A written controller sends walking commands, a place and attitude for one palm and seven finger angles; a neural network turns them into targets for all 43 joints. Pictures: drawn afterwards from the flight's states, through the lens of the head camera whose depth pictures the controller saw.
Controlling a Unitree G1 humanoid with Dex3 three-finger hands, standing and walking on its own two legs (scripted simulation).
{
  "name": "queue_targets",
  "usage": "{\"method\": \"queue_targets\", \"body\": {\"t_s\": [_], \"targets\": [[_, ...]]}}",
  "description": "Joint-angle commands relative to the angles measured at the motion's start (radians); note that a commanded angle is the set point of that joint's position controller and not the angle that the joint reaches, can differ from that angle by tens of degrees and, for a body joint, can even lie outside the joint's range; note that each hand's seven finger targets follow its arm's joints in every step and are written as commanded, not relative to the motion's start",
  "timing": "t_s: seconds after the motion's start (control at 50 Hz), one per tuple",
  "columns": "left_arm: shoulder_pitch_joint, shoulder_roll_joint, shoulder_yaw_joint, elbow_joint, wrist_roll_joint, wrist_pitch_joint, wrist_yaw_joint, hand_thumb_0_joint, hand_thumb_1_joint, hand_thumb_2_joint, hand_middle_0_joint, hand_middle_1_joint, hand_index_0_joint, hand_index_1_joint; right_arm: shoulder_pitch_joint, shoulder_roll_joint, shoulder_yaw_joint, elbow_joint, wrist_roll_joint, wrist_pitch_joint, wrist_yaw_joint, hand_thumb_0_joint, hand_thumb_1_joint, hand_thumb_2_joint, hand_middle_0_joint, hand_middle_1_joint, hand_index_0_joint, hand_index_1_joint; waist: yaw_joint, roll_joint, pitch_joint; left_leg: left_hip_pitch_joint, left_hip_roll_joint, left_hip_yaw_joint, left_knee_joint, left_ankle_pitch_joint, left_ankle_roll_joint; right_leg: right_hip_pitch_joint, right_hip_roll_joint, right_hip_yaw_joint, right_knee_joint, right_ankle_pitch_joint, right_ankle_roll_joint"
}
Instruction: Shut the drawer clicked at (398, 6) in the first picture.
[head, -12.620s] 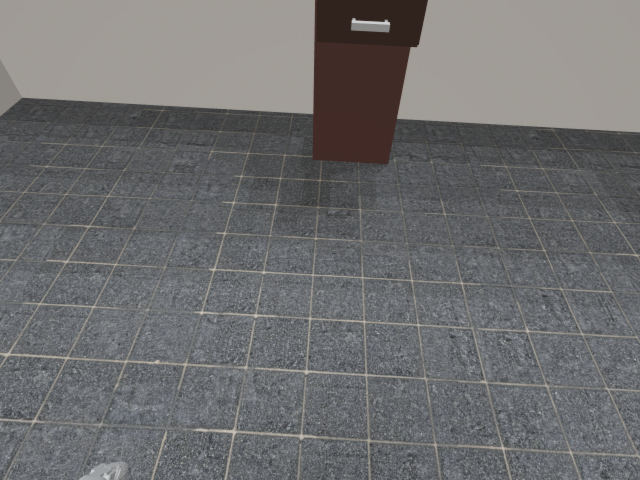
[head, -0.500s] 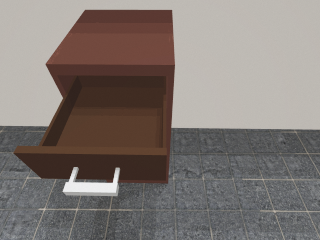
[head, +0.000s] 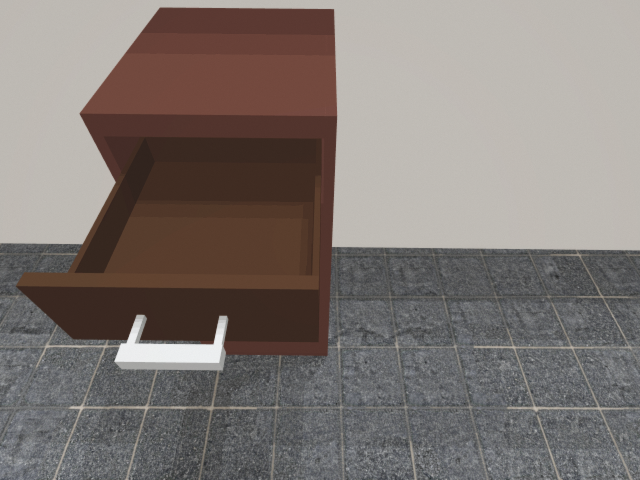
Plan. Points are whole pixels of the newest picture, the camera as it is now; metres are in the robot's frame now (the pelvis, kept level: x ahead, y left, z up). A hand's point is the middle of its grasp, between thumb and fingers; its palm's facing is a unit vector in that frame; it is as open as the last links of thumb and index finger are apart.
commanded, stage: come to a stop and stand still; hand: left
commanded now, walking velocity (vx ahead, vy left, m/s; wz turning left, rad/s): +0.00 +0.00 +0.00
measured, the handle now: (176, 340) +0.28 +0.20 +0.02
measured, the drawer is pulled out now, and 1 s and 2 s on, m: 0.29 0.29 0.30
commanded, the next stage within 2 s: look again from close up in 0.82 s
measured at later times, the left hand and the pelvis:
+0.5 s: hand out of the picture +0.03 +0.21 -0.18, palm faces +0.05 -0.98 -0.18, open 7.4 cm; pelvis +0.01 +0.04 +0.00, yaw +2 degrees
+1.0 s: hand out of the picture -0.02 +0.21 -0.18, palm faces +0.05 -0.99 -0.16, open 7.4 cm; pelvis +0.01 +0.05 +0.00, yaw +1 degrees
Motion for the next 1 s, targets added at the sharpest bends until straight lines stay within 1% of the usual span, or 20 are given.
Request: {"method": "queue_targets", "body": {"t_s": [0.0, 0.02, 0.04, 0.06, 0.08, 0.1, 0.14, 0.16, 0.2, 0.26, 0.28, 0.32, 0.36, 0.44, 0.48, 0.56, 0.72, 0.82, 0.9, 0.98], "targets": [[0.058, 0.113, 0.019, -0.029, 0.001, -0.014, 0.012, 0.000, 0.900, 0.900, -0.200, -0.300, -0.200, -0.300, 0.052, -0.088, -0.012, -0.025, 0.004, -0.017, -0.001, 0.000, -0.900, -0.900, 0.200, 0.300, 0.200, 0.300, 0.008, 0.003, 0.016, 0.063, 0.075, -0.098, -0.084, -0.010, 0.028, -0.103, -0.115, 0.109, -0.147, 0.012, -0.009], [0.061, 0.111, 0.019, -0.025, 0.001, -0.015, 0.012, 0.000, 0.900, 0.900, -0.200, -0.300, -0.200, -0.300, 0.056, -0.087, -0.011, -0.023, 0.005, -0.018, -0.001, 0.000, -0.900, -0.900, 0.200, 0.300, 0.200, 0.300, 0.007, 0.005, 0.015, 0.061, 0.073, -0.099, -0.084, -0.006, 0.028, -0.097, -0.114, 0.110, -0.147, 0.020, -0.009], [0.154, 0.135, 0.021, 0.003, 0.012, -0.041, 0.043, 0.000, 0.900, 0.900, -0.200, -0.300, -0.200, -0.300, -0.032, -0.109, -0.011, -0.103, 0.010, -0.030, 0.002, 0.000, -0.900, -0.900, 0.200, 0.300, 0.200, 0.300, 0.051, -0.090, -0.030, -0.014, 0.061, -0.047, 0.125, -0.009, -0.001, -0.015, -0.178, 0.160, -0.170, 0.312, 0.017], [0.088, 0.176, 0.015, -0.017, 0.003, -0.040, 0.037, 0.000, 0.900, 0.900, -0.200, -0.300, -0.200, -0.300, -0.015, -0.089, -0.008, -0.127, 0.008, -0.018, 0.003, 0.000, -0.900, -0.900, 0.200, 0.300, 0.200, 0.300, -0.005, -0.067, -0.049, 0.024, 0.039, -0.031, 0.088, -0.069, -0.017, -0.035, -0.245, 0.199, -0.166, 0.329, -0.032], [0.060, 0.158, 0.013, -0.049, -0.002, -0.043, 0.034, 0.000, 0.900, 0.900, -0.200, -0.300, -0.200, -0.300, 0.061, -0.066, -0.007, -0.121, -0.003, -0.022, 0.004, 0.000, -0.900, -0.900, 0.200, 0.300, 0.200, 0.300, -0.025, -0.068, -0.124, 0.054, 0.026, -0.035, 0.058, -0.087, 0.008, -0.019, -0.212, 0.164, -0.122, 0.208, -0.049], [0.046, 0.148, 0.012, -0.058, -0.003, -0.039, 0.031, 0.000, 0.900, 0.900, -0.200, -0.300, -0.200, -0.300, 0.065, -0.071, -0.009, -0.117, -0.005, -0.023, 0.005, 0.000, -0.900, -0.900, 0.200, 0.300, 0.200, 0.300, -0.017, -0.058, -0.110, 0.049, 0.025, -0.041, 0.061, -0.044, 0.018, -0.033, -0.182, 0.131, -0.108, 0.156, -0.047], [0.041, 0.139, 0.012, -0.061, -0.001, -0.035, 0.027, 0.000, 0.900, 0.900, -0.200, -0.300, -0.200, -0.300, 0.058, -0.074, -0.010, -0.117, -0.001, -0.020, 0.007, 0.000, -0.900, -0.900, 0.200, 0.300, 0.200, 0.300, -0.012, -0.041, -0.017, 0.012, 0.036, -0.061, 0.045, -0.027, 0.025, -0.096, -0.153, 0.114, -0.120, 0.044, -0.039], [0.043, 0.140, 0.011, -0.069, 0.001, -0.029, 0.025, 0.000, 0.900, 0.900, -0.200, -0.300, -0.200, -0.300, 0.065, -0.078, -0.007, -0.123, -0.002, -0.020, 0.007, 0.000, -0.900, -0.900, 0.200, 0.300, 0.200, 0.300, -0.008, -0.009, 0.017, 0.005, 0.044, -0.069, 0.020, -0.020, 0.029, -0.108, -0.140, 0.100, -0.111, 0.015, -0.038], [0.059, 0.132, 0.010, -0.064, 0.001, -0.030, 0.023, 0.000, 0.900, 0.900, -0.200, -0.300, -0.200, -0.300, 0.062, -0.091, -0.005, -0.126, 0.000, -0.024, 0.008, 0.000, -0.900, -0.900, 0.200, 0.300, 0.200, 0.300, 0.000, -0.014, 0.034, -0.027, 0.051, -0.096, 0.002, -0.004, 0.040, -0.088, -0.120, 0.084, -0.099, 0.007, -0.032], [0.081, 0.122, 0.010, -0.064, 0.003, -0.027, 0.022, 0.000, 0.900, 0.900, -0.200, -0.300, -0.200, -0.300, 0.069, -0.104, -0.005, -0.123, -0.001, -0.032, 0.006, 0.000, -0.900, -0.900, 0.200, 0.300, 0.200, 0.300, 0.010, 0.026, 0.013, -0.027, 0.070, -0.127, -0.030, 0.030, 0.055, -0.047, -0.103, 0.060, -0.069, 0.030, -0.024], [0.084, 0.120, 0.009, -0.062, 0.003, -0.025, 0.021, 0.000, 0.900, 0.900, -0.200, -0.300, -0.200, -0.300, 0.064, -0.109, -0.004, -0.124, -0.001, -0.033, 0.005, 0.000, -0.900, -0.900, 0.200, 0.300, 0.200, 0.300, 0.012, 0.017, 0.013, -0.033, 0.071, -0.137, -0.037, 0.028, 0.058, -0.037, -0.099, 0.053, -0.065, 0.032, -0.020], [0.088, 0.118, 0.008, -0.063, 0.002, -0.025, 0.019, 0.000, 0.900, 0.900, -0.200, -0.300, -0.200, -0.300, 0.054, -0.116, -0.003, -0.126, 0.001, -0.033, 0.005, 0.000, -0.900, -0.900, 0.200, 0.300, 0.200, 0.300, 0.012, 0.005, 0.005, -0.028, 0.066, -0.136, -0.043, 0.020, 0.058, -0.027, -0.102, 0.055, -0.072, 0.039, -0.018], [0.086, 0.122, 0.008, -0.065, 0.003, -0.022, 0.018, 0.000, 0.900, 0.900, -0.200, -0.300, -0.200, -0.300, 0.058, -0.121, -0.004, -0.123, 0.001, -0.035, 0.004, 0.000, -0.900, -0.900, 0.200, 0.300, 0.200, 0.300, 0.012, 0.027, -0.002, -0.017, 0.076, -0.146, -0.064, 0.026, 0.062, -0.019, -0.099, 0.043, -0.065, 0.035, -0.012], [0.093, 0.118, 0.006, -0.057, 0.003, -0.021, 0.014, 0.000, 0.900, 0.900, -0.200, -0.300, -0.200, -0.300, 0.036, -0.131, -0.002, -0.119, 0.001, -0.035, 0.005, 0.000, -0.900, -0.900, 0.200, 0.300, 0.200, 0.300, 0.015, 0.021, 0.004, -0.016, 0.073, -0.156, -0.092, -0.015, 0.063, -0.015, -0.103, 0.038, -0.081, 0.034, -0.004], [0.097, 0.119, 0.004, -0.052, 0.004, -0.019, 0.013, 0.000, 0.900, 0.900, -0.200, -0.300, -0.200, -0.300, 0.039, -0.139, -0.002, -0.117, 0.002, -0.037, 0.004, 0.000, -0.900, -0.900, 0.200, 0.300, 0.200, 0.300, 0.017, 0.039, -0.005, -0.010, 0.080, -0.167, -0.111, -0.021, 0.066, -0.006, -0.102, 0.030, -0.079, 0.028, 0.001], [0.105, 0.120, 0.002, -0.039, 0.005, -0.020, 0.011, 0.000, 0.900, 0.900, -0.200, -0.300, -0.200, -0.300, 0.033, -0.136, -0.002, -0.108, 0.006, -0.037, 0.004, 0.000, -0.900, -0.900, 0.200, 0.300, 0.200, 0.300, 0.016, 0.005, 0.002, 0.012, 0.077, -0.157, -0.124, -0.023, 0.065, -0.010, -0.109, 0.031, -0.099, 0.049, 0.007], [0.127, 0.114, -0.002, -0.010, 0.005, -0.020, 0.011, 0.000, 0.900, 0.900, -0.200, -0.300, -0.200, -0.300, 0.025, -0.140, 0.000, -0.081, 0.007, -0.036, 0.005, 0.000, -0.900, -0.900, 0.200, 0.300, 0.200, 0.300, 0.016, 0.015, 0.009, 0.029, 0.075, -0.155, -0.148, -0.055, 0.060, -0.015, -0.117, 0.027, -0.116, 0.052, 0.014], [0.142, 0.110, -0.003, 0.007, 0.005, -0.024, 0.012, 0.000, 0.900, 0.900, -0.200, -0.300, -0.200, -0.300, 0.030, -0.133, 0.001, -0.067, 0.009, -0.038, 0.004, 0.000, -0.900, -0.900, 0.200, 0.300, 0.200, 0.300, 0.017, -0.006, -0.005, 0.053, 0.069, -0.142, -0.138, -0.016, 0.060, -0.005, -0.125, 0.034, -0.128, 0.086, 0.015], [0.145, 0.107, -0.003, 0.016, 0.005, -0.024, 0.012, 0.000, 0.900, 0.900, -0.200, -0.300, -0.200, -0.300, 0.035, -0.126, 0.003, -0.053, 0.011, -0.038, 0.004, 0.000, -0.900, -0.900, 0.200, 0.300, 0.200, 0.300, 0.017, -0.009, 0.011, 0.043, 0.067, -0.138, -0.142, -0.016, 0.057, -0.005, -0.126, 0.036, -0.133, 0.084, 0.015], [0.151, 0.098, -0.004, 0.023, 0.005, -0.022, 0.012, 0.000, 0.900, 0.900, -0.200, -0.300, -0.200, -0.300, 0.035, -0.122, 0.001, -0.044, 0.010, -0.035, 0.004, 0.000, -0.900, -0.900, 0.200, 0.300, 0.200, 0.300, 0.020, 0.004, 0.037, 0.029, 0.069, -0.144, -0.162, -0.073, 0.057, -0.021, -0.122, 0.034, -0.138, 0.054, 0.015]]}}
